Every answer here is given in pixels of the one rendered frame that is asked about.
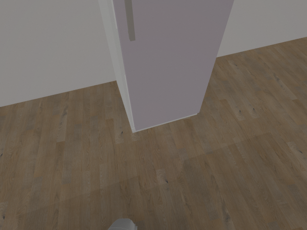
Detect fridge door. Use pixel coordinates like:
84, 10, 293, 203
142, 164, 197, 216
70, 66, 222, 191
113, 0, 234, 131

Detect left robot thigh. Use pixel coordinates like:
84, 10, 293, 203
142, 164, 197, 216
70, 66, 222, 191
108, 218, 137, 230

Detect handle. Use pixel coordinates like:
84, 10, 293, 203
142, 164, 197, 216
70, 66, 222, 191
124, 0, 135, 41

